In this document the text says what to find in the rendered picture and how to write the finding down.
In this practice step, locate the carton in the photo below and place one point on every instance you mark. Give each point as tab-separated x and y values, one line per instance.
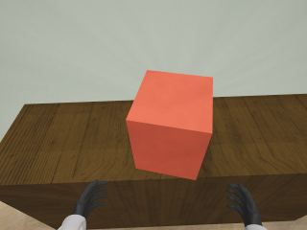
170	123

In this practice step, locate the left robot forearm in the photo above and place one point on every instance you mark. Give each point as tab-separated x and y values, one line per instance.
74	222

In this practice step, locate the pedestal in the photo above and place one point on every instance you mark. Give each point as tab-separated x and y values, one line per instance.
52	151

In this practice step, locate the right robot hand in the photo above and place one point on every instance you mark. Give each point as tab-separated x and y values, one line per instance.
248	210

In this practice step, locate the left robot hand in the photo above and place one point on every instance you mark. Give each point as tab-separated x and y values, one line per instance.
85	203

